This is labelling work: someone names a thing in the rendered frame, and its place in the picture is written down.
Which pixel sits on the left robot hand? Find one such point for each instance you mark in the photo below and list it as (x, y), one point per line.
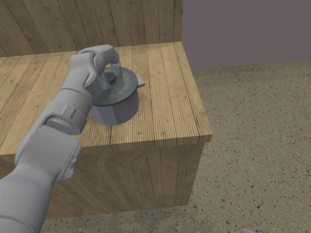
(111, 56)

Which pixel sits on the table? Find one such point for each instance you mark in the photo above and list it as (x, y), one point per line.
(151, 160)

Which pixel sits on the robot left forearm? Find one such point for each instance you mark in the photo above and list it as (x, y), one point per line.
(70, 107)

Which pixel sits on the robot left upper arm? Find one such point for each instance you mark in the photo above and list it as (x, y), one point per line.
(25, 193)

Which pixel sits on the lid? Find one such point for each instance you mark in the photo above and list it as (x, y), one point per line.
(121, 90)

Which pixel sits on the knob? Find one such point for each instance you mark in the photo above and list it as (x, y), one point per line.
(110, 77)

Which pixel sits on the pot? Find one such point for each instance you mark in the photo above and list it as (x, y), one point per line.
(120, 113)

